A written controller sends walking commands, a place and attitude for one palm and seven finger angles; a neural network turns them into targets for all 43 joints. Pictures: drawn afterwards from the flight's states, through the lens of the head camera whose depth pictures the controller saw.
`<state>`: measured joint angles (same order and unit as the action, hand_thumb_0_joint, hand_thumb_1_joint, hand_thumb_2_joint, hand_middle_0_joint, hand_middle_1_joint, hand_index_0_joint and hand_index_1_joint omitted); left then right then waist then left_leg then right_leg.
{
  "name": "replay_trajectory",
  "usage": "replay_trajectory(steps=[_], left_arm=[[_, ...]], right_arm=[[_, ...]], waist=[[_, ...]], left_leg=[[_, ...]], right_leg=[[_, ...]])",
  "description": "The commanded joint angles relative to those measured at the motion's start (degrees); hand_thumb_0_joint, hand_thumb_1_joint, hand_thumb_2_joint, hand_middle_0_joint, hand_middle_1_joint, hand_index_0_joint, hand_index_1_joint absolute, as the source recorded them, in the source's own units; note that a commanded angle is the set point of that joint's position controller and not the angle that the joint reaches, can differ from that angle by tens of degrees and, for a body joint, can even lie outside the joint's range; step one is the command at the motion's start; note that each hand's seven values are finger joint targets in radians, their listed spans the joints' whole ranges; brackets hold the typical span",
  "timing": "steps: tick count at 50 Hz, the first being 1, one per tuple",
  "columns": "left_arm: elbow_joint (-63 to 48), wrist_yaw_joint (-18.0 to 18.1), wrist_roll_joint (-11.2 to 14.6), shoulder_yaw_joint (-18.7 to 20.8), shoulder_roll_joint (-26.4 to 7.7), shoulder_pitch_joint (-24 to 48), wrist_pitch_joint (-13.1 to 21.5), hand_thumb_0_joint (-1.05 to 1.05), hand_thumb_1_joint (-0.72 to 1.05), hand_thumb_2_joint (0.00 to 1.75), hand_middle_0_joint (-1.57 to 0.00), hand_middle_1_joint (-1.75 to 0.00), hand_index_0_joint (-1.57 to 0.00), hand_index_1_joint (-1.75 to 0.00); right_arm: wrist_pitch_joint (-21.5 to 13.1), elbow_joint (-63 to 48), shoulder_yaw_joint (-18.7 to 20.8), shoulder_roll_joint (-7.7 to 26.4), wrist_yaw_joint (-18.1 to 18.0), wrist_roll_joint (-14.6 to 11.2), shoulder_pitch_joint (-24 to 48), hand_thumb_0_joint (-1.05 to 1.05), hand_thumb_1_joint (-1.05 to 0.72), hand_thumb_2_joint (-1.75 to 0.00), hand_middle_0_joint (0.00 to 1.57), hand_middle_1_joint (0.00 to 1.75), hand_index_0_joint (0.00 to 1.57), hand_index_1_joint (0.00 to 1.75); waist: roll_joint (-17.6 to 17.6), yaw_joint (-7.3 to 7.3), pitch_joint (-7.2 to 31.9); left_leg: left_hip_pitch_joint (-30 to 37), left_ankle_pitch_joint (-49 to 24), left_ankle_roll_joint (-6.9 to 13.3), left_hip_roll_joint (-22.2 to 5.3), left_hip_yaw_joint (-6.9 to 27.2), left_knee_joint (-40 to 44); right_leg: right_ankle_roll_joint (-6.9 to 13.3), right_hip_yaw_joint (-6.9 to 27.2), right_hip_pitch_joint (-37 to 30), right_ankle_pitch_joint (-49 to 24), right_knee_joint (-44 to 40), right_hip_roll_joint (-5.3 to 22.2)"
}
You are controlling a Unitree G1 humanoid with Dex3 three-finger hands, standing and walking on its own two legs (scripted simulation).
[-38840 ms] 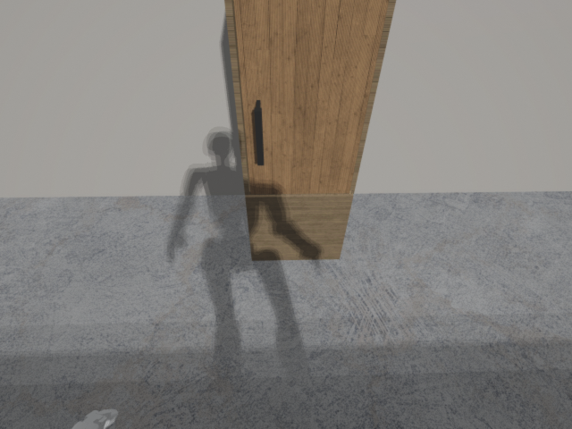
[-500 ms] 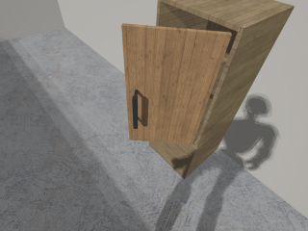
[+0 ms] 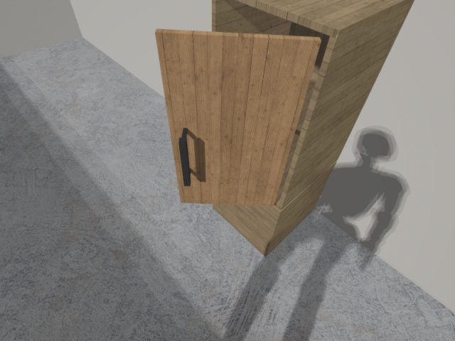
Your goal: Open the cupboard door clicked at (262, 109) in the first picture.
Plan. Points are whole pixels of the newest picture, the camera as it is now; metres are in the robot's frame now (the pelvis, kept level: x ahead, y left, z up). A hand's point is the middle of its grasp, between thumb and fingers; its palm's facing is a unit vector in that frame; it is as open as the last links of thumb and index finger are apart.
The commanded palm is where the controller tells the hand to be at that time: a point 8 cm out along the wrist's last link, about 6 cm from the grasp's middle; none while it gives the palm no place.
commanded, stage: shuffle to correct the standing spot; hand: left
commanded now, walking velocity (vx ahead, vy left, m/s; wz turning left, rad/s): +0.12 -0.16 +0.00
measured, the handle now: (186, 158) +0.59 +0.16 -0.09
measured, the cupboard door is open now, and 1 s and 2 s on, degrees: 45 45 45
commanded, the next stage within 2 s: come to a stop and stand still in 0.22 s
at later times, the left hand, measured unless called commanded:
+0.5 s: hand out of the picture +0.06 +0.15 -0.18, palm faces +0.02 -0.99 -0.15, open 7.3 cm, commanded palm none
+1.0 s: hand out of the picture +0.07 +0.15 -0.19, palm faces +0.07 -0.99 -0.16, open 7.3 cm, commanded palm none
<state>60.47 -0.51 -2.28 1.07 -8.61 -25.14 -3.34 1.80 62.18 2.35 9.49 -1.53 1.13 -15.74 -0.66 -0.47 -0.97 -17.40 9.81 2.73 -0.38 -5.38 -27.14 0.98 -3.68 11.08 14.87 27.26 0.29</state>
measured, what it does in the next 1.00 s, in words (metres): steps on the spot: left foot, then right foot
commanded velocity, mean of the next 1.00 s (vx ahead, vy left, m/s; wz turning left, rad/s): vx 0.01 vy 0.00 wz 0.00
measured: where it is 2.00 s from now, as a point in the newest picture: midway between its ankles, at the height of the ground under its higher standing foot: outside the picture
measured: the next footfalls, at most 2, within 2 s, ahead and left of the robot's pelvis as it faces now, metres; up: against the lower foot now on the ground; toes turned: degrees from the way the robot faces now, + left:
left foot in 0.26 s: +0.06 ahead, +0.04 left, +0.00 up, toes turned +6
right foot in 0.60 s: +0.13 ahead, -0.22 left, +0.00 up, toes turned -5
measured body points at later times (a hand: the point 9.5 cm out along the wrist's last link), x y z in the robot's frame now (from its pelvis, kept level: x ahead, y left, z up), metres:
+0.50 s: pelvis +0.04 -0.03 +0.01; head +0.05 +0.00 +0.45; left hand +0.06 +0.20 -0.16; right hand +0.02 -0.25 -0.14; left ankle +0.04 +0.06 -0.74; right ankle +0.06 -0.19 -0.69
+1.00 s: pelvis +0.02 -0.03 +0.00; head +0.03 +0.00 +0.45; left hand +0.06 +0.20 -0.17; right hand +0.05 -0.26 -0.14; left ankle +0.02 +0.03 -0.74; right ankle +0.05 -0.19 -0.70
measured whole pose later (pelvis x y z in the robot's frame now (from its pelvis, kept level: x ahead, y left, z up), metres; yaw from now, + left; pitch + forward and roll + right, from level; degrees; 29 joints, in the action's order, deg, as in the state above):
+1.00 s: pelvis +0.02 -0.03 +0.00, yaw +1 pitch -1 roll -1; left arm 57.1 1.7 -2.0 3.8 -10.1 -12.6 -3.7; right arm 0.8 58.4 3.0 7.6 -1.3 1.3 -15.5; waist -3.4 -0.2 -2.0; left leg -13.4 16.5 5.2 1.1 -7.1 -30.2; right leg -1.0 -0.7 23.7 21.5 46.9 4.0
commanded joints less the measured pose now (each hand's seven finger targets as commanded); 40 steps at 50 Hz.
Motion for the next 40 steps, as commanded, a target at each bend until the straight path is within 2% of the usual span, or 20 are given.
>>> replay_trajectory(steps=[1,4,6,8,11,12,13,14,15,16,18,22,26,28,29,30,31,33,35,40], left_arm=[[-1.9,1.9,0.2,2.3,-8.1,-6.4,1.8,0.0,0.9,0.9,-0.2,-0.3,-0.2,-0.3],[-3.0,2.2,0.3,2.3,-5.7,-1.5,2.8,0.0,0.9,0.9,-0.2,-0.3,-0.2,-0.3],[-2.6,2.1,0.0,2.3,-5.3,-2.4,3.2,0.0,0.9,0.9,-0.2,-0.3,-0.2,-0.3],[-1.8,2.0,-0.3,2.3,-5.6,-3.6,3.1,0.0,0.9,0.9,-0.2,-0.3,-0.2,-0.3],[-1.7,1.6,0.3,2.1,-5.0,-2.4,2.5,0.0,0.9,0.9,-0.2,-0.3,-0.2,-0.3],[-1.7,1.3,0.6,1.8,-3.5,-2.5,2.5,0.0,0.9,0.9,-0.2,-0.3,-0.2,-0.3],[-2.2,0.9,0.6,1.4,-1.2,-3.8,2.5,0.0,0.9,0.9,-0.2,-0.3,-0.2,-0.3],[-3.8,0.7,0.4,1.1,-0.3,-2.0,2.6,0.0,0.9,0.9,-0.2,-0.3,-0.2,-0.3],[-5.2,0.4,-0.5,1.9,-3.2,2.3,2.1,0.0,0.9,0.9,-0.2,-0.3,-0.2,-0.3],[-4.9,0.4,-1.0,2.4,-3.8,3.7,1.7,0.0,0.9,0.9,-0.2,-0.3,-0.2,-0.3],[-4.4,0.0,-0.5,2.4,-2.3,3.5,2.1,0.0,0.9,0.9,-0.2,-0.3,-0.2,-0.3],[-3.5,0.6,0.6,1.8,0.8,2.5,1.6,0.0,0.9,0.9,-0.2,-0.3,-0.2,-0.3],[-3.6,1.4,1.1,1.5,0.3,4.5,2.2,0.0,0.9,0.9,-0.2,-0.3,-0.2,-0.3],[-2.9,1.7,0.9,1.7,-1.5,2.5,3.0,0.0,0.9,0.9,-0.2,-0.3,-0.2,-0.3],[-2.5,2.1,0.8,2.1,-3.6,1.2,3.6,0.0,0.9,0.9,-0.2,-0.3,-0.2,-0.3],[-2.8,2.6,0.7,2.3,-6.5,2.1,4.2,0.0,0.9,0.9,-0.2,-0.3,-0.2,-0.3],[-3.5,2.7,0.8,2.5,-9.1,3.4,4.3,0.0,0.9,0.9,-0.2,-0.3,-0.2,-0.3],[-4.5,2.8,0.7,2.8,-9.9,7.0,3.9,0.0,0.9,0.9,-0.2,-0.3,-0.2,-0.3],[-5.1,3.3,0.6,3.1,-9.5,8.3,3.8,0.0,0.9,0.9,-0.2,-0.3,-0.2,-0.3],[-6.8,3.8,0.1,4.7,-10.9,10.1,2.8,0.0,0.9,0.9,-0.2,-0.3,-0.2,-0.3]], right_arm=[[-1.5,-4.8,1.2,4.3,-0.7,-0.1,2.4,0.0,-0.9,-0.9,0.2,0.3,0.2,0.3],[-1.6,-3.5,1.4,3.0,-0.4,-0.2,-0.4,0.0,-0.9,-0.9,0.2,0.3,0.2,0.3],[-2.2,-3.5,1.3,1.6,-0.4,-0.1,-0.8,0.0,-0.9,-0.9,0.2,0.3,0.2,0.3],[-2.7,-3.8,1.0,0.5,-0.4,-0.2,-0.3,0.0,-0.9,-0.9,0.2,0.3,0.2,0.3],[-3.4,-2.0,0.5,0.0,-1.1,0.0,-6.2,0.0,-0.9,-0.9,0.2,0.3,0.2,0.3],[-3.8,-0.7,0.7,1.3,-1.5,0.0,-9.1,0.0,-0.9,-0.9,0.2,0.3,0.2,0.3],[-4.2,0.2,1.9,5.7,-1.8,0.2,-13.0,0.0,-0.9,-0.9,0.2,0.3,0.2,0.3],[-3.9,0.0,3.0,10.3,-2.2,0.7,-15.5,0.0,-0.9,-0.9,0.2,0.3,0.2,0.3],[-3.7,-0.3,3.2,10.7,-2.3,0.8,-14.5,0.0,-0.9,-0.9,0.2,0.3,0.2,0.3],[-3.9,0.0,2.1,7.7,-2.3,0.8,-12.9,0.0,-0.9,-0.9,0.2,0.3,0.2,0.3],[-4.7,-1.2,1.0,4.7,-2.3,0.4,-8.5,0.0,-0.9,-0.9,0.2,0.3,0.2,0.3],[-4.9,-2.0,0.6,4.5,-2.0,0.2,-5.0,0.0,-0.9,-0.9,0.2,0.3,0.2,0.3],[-3.5,-1.4,1.4,5.3,-1.3,0.3,-5.4,0.0,-0.9,-0.9,0.2,0.3,0.2,0.3],[-3.0,-1.3,1.7,4.9,-0.8,0.1,-5.5,0.0,-0.9,-0.9,0.2,0.3,0.2,0.3],[-2.8,-1.1,1.6,3.5,-0.4,-0.1,-5.9,0.0,-0.9,-0.9,0.2,0.3,0.2,0.3],[-2.4,-1.7,1.3,0.9,-0.1,-0.6,-7.0,0.0,-0.9,-0.9,0.2,0.3,0.2,0.3],[-1.7,-2.0,1.2,-0.5,0.1,-0.7,-8.3,0.0,-0.9,-0.9,0.2,0.3,0.2,0.3],[-0.3,-2.1,1.5,-0.9,0.2,-0.7,-7.6,0.0,-0.9,-0.9,0.2,0.3,0.2,0.3],[0.0,-2.4,1.6,0.5,0.2,-0.5,-6.4,0.0,-0.9,-0.9,0.2,0.3,0.2,0.3],[0.0,-4.0,1.8,1.1,0.7,-0.5,-5.9,0.0,-0.9,-0.9,0.2,0.3,0.2,0.3]], waist=[[-14.4,-2.08,-6.0],[-4.4,1.16,-6.2],[-3.0,0.43,-4.2],[-4.4,-0.35,-4.3],[-4.8,1.82,-2.3],[-1.7,2.6,-1.5],[8.0,3.56,-0.2],[16.5,4.44,-1.2],[9.4,5.07,-4.4],[9.3,3.75,-7.2],[5.6,1.4,-7.7],[9.2,-0.45,-1.8],[10.1,0.37,-1.6],[6.3,-0.93,-1.1],[1.9,-1.38,0.3],[-6.6,-0.28,1.1],[-11.1,0.61,1.8],[-9.1,1.3,1.4],[-15.2,0.28,0.3],[-11.9,0.04,1.4]], left_leg=[[-13.2,15.6,-2.0,-0.3,-1.2,-17.8],[-13.5,14.0,-1.7,-2.5,0.8,-29.4],[-12.4,14.8,-2.1,-2.6,-0.7,-24.6],[-9.7,14.9,-2.1,-2.6,-1.9,-18.5],[3.6,6.4,-2.2,-2.0,-3.7,-2.8],[10.2,4.2,-1.7,-4.5,-0.8,2.2],[16.9,5.4,1.8,-15.0,14.1,7.4],[18.7,5.0,7.7,-27.0,28.9,13.9],[12.4,9.9,10.1,-29.2,28.7,16.4],[6.9,7.6,7.3,-25.4,24.8,17.3],[3.3,-2.5,6.8,-21.9,16.7,16.4],[4.0,-21.2,5.1,-14.9,2.6,11.3],[4.2,-17.2,4.7,-14.2,2.6,7.1],[2.3,-10.5,1.9,-11.6,1.8,2.7],[0.5,-3.2,-0.5,-9.2,0.6,-0.8],[-3.0,8.3,-2.6,-5.6,-1.6,-4.7],[-2.1,15.4,-3.6,-2.7,-2.5,-8.0],[-0.1,17.3,-3.8,-2.3,-1.2,-13.3],[-2.8,17.7,-4.0,-2.3,1.0,-18.3],[-2.0,16.1,-4.1,-1.5,1.8,-15.8]], right_leg=[[10.1,21.0,2.0,21.6,-21.2,15.8],[11.5,14.8,2.6,6.8,-17.7,13.6],[11.7,10.6,-1.2,-3.2,-13.7,11.9],[11.9,10.2,-1.0,-6.2,-12.1,12.1],[8.6,8.1,4.4,-3.9,-6.2,8.7],[6.5,6.5,8.3,-1.6,-1.5,6.4],[3.1,3.1,16.8,3.8,8.0,2.3],[0.5,-1.0,25.4,15.9,19.5,-0.1],[0.7,3.1,25.2,15.8,28.1,2.3],[0.3,5.4,25.1,11.0,31.9,3.2],[-0.8,5.3,22.9,4.7,33.5,4.5],[-2.9,2.0,13.4,-0.2,22.3,4.4],[-3.1,-1.7,6.1,-0.9,7.9,3.3],[-3.3,-2.9,-0.1,-8.8,-1.6,2.7],[-2.8,0.6,-3.6,-14.2,-4.3,5.3],[-0.2,8.7,-4.6,-23.4,-4.5,12.6],[3.0,11.8,-2.0,-27.3,-6.6,18.1],[5.5,11.9,2.4,-22.5,-8.2,18.8],[7.0,12.6,2.1,-23.5,-8.3,18.7],[8.3,12.0,2.5,-18.4,-7.2,18.9]])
